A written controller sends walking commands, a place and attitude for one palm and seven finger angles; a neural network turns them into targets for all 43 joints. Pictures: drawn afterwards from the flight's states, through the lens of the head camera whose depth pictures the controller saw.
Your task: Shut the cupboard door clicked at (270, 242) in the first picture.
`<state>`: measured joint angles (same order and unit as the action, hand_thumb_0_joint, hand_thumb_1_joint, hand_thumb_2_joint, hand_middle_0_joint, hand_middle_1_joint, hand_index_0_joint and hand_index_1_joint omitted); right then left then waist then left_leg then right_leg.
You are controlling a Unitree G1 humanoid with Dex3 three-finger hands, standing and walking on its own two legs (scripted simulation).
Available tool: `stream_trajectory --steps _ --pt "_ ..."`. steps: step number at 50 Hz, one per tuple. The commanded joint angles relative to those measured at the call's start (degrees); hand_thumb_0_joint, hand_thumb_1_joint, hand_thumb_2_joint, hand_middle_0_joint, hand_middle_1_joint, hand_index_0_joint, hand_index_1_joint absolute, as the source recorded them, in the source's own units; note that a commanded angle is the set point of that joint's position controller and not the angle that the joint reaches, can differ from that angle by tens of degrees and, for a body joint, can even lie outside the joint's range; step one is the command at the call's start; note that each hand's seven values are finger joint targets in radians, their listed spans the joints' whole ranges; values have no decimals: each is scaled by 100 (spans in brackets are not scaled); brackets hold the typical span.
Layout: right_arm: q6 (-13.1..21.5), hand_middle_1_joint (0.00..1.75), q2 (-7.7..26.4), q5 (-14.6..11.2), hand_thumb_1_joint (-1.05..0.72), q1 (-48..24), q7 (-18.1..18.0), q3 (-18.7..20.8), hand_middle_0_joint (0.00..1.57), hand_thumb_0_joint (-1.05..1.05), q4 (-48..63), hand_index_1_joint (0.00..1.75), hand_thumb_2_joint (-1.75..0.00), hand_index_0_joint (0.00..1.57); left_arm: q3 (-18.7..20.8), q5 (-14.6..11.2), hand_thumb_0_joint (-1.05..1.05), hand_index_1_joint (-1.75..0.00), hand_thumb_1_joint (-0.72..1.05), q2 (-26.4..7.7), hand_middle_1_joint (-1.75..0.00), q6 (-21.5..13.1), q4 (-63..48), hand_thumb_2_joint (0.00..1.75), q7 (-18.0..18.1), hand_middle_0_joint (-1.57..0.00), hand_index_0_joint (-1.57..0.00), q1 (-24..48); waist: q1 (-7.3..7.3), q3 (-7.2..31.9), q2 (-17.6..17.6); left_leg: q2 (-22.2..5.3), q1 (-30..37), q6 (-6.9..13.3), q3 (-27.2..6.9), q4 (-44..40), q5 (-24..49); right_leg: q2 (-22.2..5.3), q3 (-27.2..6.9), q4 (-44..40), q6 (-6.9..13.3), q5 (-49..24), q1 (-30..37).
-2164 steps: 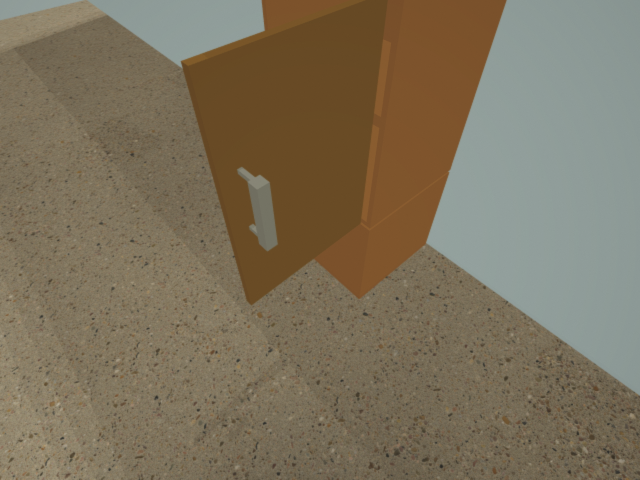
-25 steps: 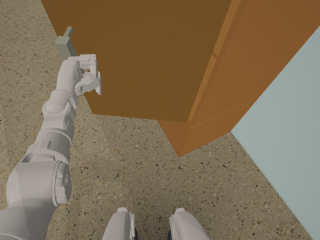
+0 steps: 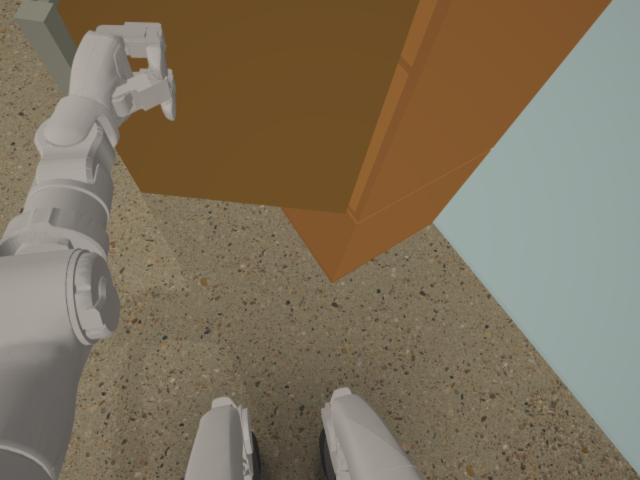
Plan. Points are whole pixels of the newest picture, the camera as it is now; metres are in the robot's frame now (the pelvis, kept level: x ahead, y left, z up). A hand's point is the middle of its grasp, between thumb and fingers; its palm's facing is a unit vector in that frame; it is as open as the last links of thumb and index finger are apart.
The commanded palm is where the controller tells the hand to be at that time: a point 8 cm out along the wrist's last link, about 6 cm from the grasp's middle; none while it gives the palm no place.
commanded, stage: push the door shut along its arc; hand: left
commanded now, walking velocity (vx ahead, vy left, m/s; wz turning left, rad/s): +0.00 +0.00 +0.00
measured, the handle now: (81, 65) +0.59 +0.20 +0.10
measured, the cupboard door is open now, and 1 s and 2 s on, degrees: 54 39 39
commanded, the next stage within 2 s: pull the fist back off the door in 0.56 s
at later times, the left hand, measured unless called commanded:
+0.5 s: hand (184, 59) +0.59 +0.09 +0.11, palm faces -0.35 -0.94 -0.03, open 3.4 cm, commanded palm +0.61 +0.10 +0.10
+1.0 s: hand (215, 56) +0.61 +0.05 +0.09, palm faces +0.06 -1.00 -0.03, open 3.1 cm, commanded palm +0.58 +0.09 +0.10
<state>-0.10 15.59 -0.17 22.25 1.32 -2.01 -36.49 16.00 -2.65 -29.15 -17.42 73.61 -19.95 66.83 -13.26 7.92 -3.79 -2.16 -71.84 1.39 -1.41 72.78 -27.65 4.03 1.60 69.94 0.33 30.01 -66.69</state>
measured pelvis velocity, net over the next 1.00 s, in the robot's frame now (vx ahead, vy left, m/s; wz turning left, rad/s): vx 0.01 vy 0.00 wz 0.00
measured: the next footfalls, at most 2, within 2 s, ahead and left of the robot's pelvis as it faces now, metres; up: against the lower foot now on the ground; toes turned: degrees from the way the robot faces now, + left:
none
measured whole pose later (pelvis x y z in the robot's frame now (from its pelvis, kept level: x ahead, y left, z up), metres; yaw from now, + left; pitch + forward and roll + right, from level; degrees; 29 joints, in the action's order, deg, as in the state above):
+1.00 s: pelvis +0.01 +0.00 +0.00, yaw +0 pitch +31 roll -5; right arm -0.9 11.7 5.7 27.0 7.3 -1.9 -38.1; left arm 18.5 5.9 -21.5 -15.4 74.1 10.1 74.3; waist -16.3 8.1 -5.0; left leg -2.2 -76.2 0.7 -2.4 72.8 -27.9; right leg 4.2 2.5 69.6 0.8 30.3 -70.7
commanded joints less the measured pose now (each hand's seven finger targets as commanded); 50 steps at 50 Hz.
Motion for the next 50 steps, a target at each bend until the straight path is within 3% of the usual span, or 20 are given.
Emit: stream_trajectory --steps 1,5,6,8,10,12,13,19,23,27,33,34,35,37,40,41,43,45,46,50 --pt "133 30 1088 5 -90 1126 -93 397 20 0 154 30 -90 20 41 -114 0 -150 90 -1066 -150 -304 -1364 90 -56 -130 -130 3308 -297 3197 -734 -25 3334 138 -478 -572 1962 3 -54 -963 174 -1477 351" --pt "139 30 1110 22 -90 1192 -115 399 20 0 81 30 -90 20 79 -95 0 -150 90 -1163 -150 -183 -1216 90 -129 -130 -130 3440 -352 3229 -531 -32 3163 151 -469 -501 1932 18 -42 -960 162 -1504 422" --pt "162 30 1096 30 -90 1213 -120 389 20 0 72 30 -90 20 -69 -119 0 -150 90 -984 -150 -176 -1241 90 -147 -130 -130 3587 -405 3229 -690 -14 3267 163 -482 -500 2017 24 -37 -955 166 -1526 291" --pt "174 30 1121 44 -90 1213 -129 399 20 0 20 30 -90 20 -16 -96 0 -150 90 -1102 -150 -136 -1268 90 -177 -130 -130 3694 -394 3287 -771 -25 3292 146 -481 -451 2018 23 -29 -949 172 -1509 261" --pt "191 30 1106 48 -90 1221 -134 386 20 0 -17 30 -90 20 -142 -80 0 -150 90 -968 -150 -64 -1067 90 -200 -130 -130 3761 -477 3112 -645 -26 3172 159 -482 -431 1932 36 -3 -960 172 -1448 190" --pt "243 30 1109 66 -90 1235 -143 390 20 0 -91 30 -90 20 -306 -80 0 -150 90 -775 -150 -61 -1131 90 -224 -130 -130 4064 -544 3178 -927 -38 3433 141 -540 -391 2028 30 33 -911 179 -1412 -119" --pt "249 30 1126 75 -90 1271 -146 390 20 0 -99 30 -90 20 -215 -74 0 -150 90 -924 -150 -48 -1117 90 -226 -130 -130 4071 -534 3210 -865 -35 3401 148 -541 -373 2067 37 32 -911 187 -1433 -58" --pt "330 30 1139 117 -90 1288 -176 373 20 0 -210 30 -90 20 -330 -30 0 -150 90 -844 -150 100 -958 90 -297 -130 -130 4465 -692 3232 -914 -39 3280 178 -547 -212 2054 56 84 -799 187 -1398 -289" --pt "382 30 1137 155 -90 1308 -168 383 20 0 -262 30 -90 20 -428 32 0 -150 90 -762 -150 152 -1088 90 -316 -130 -130 4708 -699 3451 -1261 -45 3578 151 -614 -163 2331 69 132 -700 217 -1464 -490" --pt "419 30 1141 172 -90 1323 -175 385 20 0 -287 30 -90 20 -404 42 0 -150 90 -783 -150 261 -1085 90 -353 -130 -130 4864 -733 3603 -1284 -22 3551 172 -587 -63 2412 90 129 -649 215 -1549 -497" --pt "462 30 1127 198 -90 1333 -207 336 20 0 -367 30 -90 20 -485 130 0 -150 90 -691 -150 459 -727 90 -333 -130 -130 5051 -902 3293 -1100 -29 3180 204 -543 19 2092 108 185 -650 198 -1400 -613" --pt "459 30 986 269 -90 1711 -135 226 20 0 -101 30 -90 20 727 -210 0 -150 90 -1095 -150 559 -761 90 795 -130 -130 4919 -633 3306 -1013 -136 2736 150 -633 -107 1885 45 107 -707 172 -1346 -293" --pt "441 30 961 310 -90 1660 -27 223 20 0 -77 30 -90 20 519 -34 0 -150 90 -799 -150 621 -525 90 1361 -130 -130 4652 -673 3281 -959 -134 2582 121 -640 -168 1787 36 98 -683 132 -1271 -298" --pt "382 30 918 476 -90 1788 188 309 20 0 -42 30 -90 20 606 136 0 -150 90 -393 -150 504 -710 90 2296 -130 -130 4505 -602 3352 -974 -129 2732 57 -697 -263 1848 15 151 -653 82 -1269 -337" --pt "304 30 859 718 -90 1858 494 428 20 0 -78 30 -90 20 214 1001 0 -150 90 -49 -150 -40 -1358 90 3413 -130 -130 4540 -609 3730 -1381 -133 3246 -39 -715 -225 2312 -1 182 -560 66 -1481 -513" --pt "265 30 874 743 -90 1902 565 485 20 0 -99 30 -90 20 1 1202 0 -150 90 116 -150 -186 -1374 90 3480 -130 -130 4527 -679 3807 -1280 -135 3417 -46 -762 -241 2442 8 197 -571 65 -1543 -515" --pt "132 30 918 685 -90 1895 616 559 20 0 -116 30 -90 20 -248 1262 0 -150 90 177 -150 -285 -1421 90 3350 -130 -130 4420 -679 3907 -1256 -80 3476 -40 -659 -367 2268 5 160 -760 91 -1598 -121" --pt "21 30 948 589 -90 1887 563 550 20 0 -115 30 -90 20 -38 1025 0 -150 90 -59 -150 -201 -1288 90 3119 -130 -130 4312 -632 3878 -999 -25 3281 7 -551 -516 2058 21 109 -941 95 -1689 415" --pt "-18 30 977 566 -90 1894 522 527 20 0 -80 30 -90 20 202 891 0 -150 90 -293 -150 -184 -1327 90 3028 -130 -130 4217 -519 3959 -1057 -3 3298 13 -528 -579 2128 18 77 -969 106 -1778 586" --pt "-51 30 859 520 -90 1778 486 454 20 0 30 30 -90 20 425 693 0 -150 90 -357 -150 -377 -1373 90 3020 -130 -130 3708 -355 3540 -698 49 2928 54 -336 -761 1908 18 5 -1175 53 -1852 1092"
